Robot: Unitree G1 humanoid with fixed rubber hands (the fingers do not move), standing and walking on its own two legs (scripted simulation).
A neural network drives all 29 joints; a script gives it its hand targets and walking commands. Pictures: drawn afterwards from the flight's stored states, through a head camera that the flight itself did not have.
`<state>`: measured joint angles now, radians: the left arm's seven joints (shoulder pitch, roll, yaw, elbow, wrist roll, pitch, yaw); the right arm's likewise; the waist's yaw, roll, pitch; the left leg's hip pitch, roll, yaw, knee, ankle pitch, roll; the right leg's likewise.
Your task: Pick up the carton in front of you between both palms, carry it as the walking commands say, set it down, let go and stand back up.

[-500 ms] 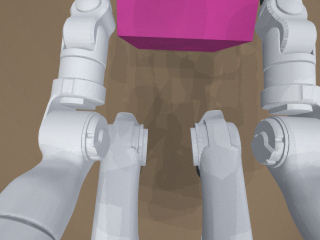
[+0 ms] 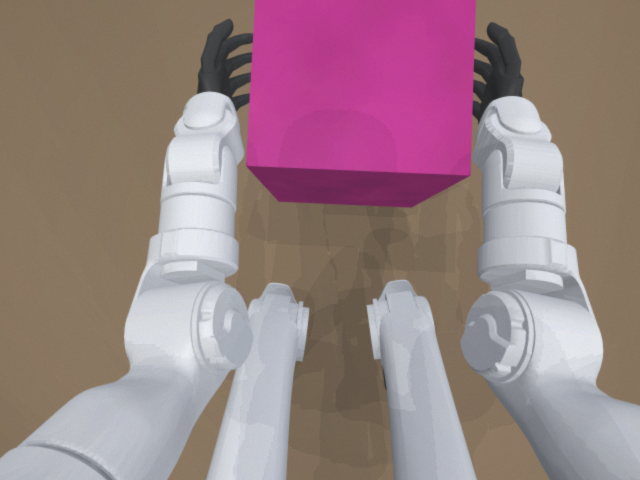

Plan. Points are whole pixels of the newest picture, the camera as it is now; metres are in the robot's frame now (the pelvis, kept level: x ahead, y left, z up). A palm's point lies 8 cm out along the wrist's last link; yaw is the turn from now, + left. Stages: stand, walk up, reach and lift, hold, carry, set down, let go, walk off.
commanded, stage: reach and lift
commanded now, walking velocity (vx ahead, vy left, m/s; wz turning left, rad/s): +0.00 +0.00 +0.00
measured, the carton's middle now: (353, 113) +0.52 -0.03 -0.13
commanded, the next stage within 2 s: none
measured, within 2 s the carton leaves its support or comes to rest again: neither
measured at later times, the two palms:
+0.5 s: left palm (130, 76) +0.46 +0.13 +0.11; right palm (590, 75) +0.45 -0.17 +0.11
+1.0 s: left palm out of the picture +0.41 +0.14 +0.25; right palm out of the picture +0.40 -0.16 +0.25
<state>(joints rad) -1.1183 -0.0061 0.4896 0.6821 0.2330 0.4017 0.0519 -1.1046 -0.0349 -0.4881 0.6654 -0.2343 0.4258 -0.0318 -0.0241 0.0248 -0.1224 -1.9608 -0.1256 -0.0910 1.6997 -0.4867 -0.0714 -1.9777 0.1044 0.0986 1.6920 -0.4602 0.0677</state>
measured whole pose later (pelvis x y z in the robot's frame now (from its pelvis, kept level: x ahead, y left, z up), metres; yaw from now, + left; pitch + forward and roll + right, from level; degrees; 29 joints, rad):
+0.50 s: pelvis +0.05 +0.00 +0.14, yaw -1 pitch +30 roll +0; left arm -0.66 -0.11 0.41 0.63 0.21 0.33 0.06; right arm -0.67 0.07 -0.41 0.64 -0.21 0.35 -0.03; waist -0.02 0.02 -0.22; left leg -1.30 -0.10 -0.12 1.23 -0.46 -0.04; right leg -1.32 0.09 0.12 1.23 -0.44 0.04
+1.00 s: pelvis +0.10 +0.00 +0.25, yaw -1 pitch +8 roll +0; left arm -0.28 -0.16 0.29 0.45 0.22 0.45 0.03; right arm -0.29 0.14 -0.29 0.46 -0.22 0.46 -0.03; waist 0.00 0.01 -0.13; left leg -0.44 -0.06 -0.15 0.61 -0.29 -0.02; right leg -0.46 0.06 0.14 0.60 -0.27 0.02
